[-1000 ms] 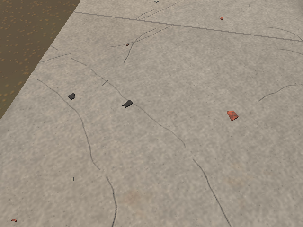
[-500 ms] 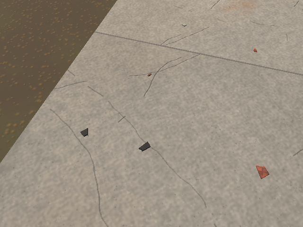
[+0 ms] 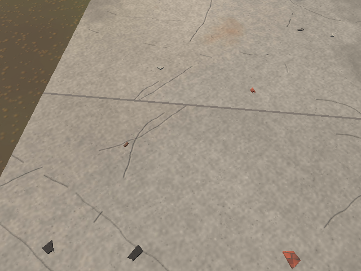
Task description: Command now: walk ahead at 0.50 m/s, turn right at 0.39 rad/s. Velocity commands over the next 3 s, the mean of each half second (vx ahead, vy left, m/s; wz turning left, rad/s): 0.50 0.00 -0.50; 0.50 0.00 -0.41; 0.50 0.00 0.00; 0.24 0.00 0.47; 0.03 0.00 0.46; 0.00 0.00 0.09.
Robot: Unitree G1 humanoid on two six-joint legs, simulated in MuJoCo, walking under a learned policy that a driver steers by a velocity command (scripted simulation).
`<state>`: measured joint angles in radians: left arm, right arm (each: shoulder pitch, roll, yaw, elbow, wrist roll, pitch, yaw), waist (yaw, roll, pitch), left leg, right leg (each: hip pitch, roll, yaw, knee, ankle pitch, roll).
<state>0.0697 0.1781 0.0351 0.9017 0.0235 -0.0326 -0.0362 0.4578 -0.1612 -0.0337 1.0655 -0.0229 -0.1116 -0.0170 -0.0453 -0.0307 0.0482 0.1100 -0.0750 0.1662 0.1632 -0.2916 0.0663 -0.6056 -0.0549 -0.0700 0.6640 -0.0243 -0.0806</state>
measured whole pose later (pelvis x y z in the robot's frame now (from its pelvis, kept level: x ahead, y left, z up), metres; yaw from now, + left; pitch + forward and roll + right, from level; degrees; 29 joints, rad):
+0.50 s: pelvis +0.27 -0.05 +0.01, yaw -17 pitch +2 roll +0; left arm 0.43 0.23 0.07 0.93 0.00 -0.06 0.00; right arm 0.04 -0.24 -0.04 0.78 -0.04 -0.03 0.02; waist 0.08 0.04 0.04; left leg -0.68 0.09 -0.04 0.78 -0.05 -0.05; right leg -0.03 0.15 0.13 0.26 -0.25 -0.13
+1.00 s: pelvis +0.54 -0.10 +0.01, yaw -29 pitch +2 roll +1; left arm 0.13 0.26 0.04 0.77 0.04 -0.03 -0.05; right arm 0.42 -0.24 -0.04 0.90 -0.01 -0.09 0.02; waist -0.05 -0.05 0.01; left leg -0.07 -0.03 0.09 0.25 -0.20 0.04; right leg -0.60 -0.05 0.03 0.81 -0.14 -0.03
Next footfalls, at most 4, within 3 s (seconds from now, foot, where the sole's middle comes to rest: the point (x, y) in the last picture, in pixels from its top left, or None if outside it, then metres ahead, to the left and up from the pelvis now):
0.10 right None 0.22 -0.08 -0.77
0.66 left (182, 241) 0.58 -0.01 -0.77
1.16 right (257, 215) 0.67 -0.31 -0.77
1.70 left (236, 146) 1.01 -0.28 -0.77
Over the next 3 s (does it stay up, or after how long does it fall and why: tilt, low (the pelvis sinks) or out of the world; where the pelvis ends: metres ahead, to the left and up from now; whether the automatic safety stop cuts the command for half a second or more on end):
stays up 0.92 -0.34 0.01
